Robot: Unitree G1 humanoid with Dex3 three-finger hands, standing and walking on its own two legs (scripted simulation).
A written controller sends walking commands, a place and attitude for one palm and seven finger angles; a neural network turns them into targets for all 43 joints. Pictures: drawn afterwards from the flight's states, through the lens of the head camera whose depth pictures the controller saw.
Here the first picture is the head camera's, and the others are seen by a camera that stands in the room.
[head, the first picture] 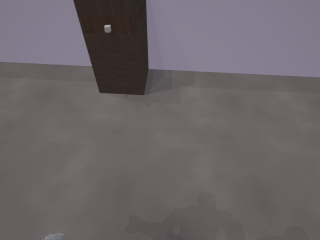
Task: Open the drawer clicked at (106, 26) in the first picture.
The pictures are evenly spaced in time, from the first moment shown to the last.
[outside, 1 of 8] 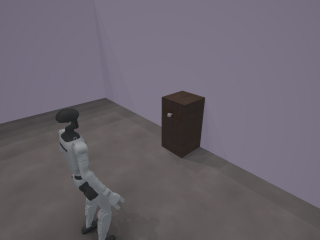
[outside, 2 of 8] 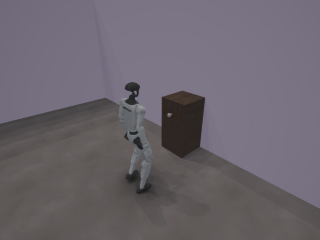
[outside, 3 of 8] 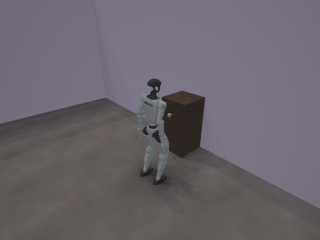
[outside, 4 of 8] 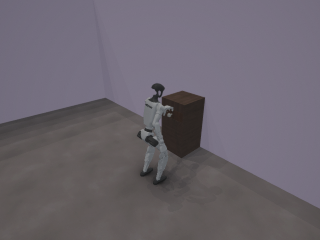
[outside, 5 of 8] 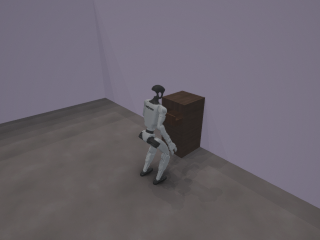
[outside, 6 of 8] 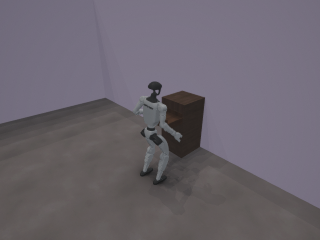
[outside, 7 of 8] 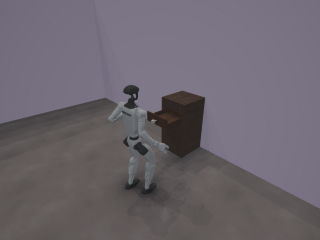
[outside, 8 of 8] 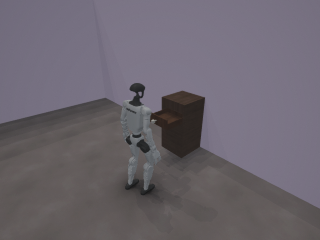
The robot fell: no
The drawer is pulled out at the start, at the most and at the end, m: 0.00 0.30 0.30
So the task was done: yes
